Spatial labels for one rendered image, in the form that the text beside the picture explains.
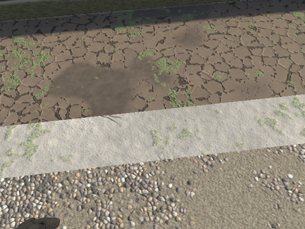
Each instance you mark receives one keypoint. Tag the robot left hand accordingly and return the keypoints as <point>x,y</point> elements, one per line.
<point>42,223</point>

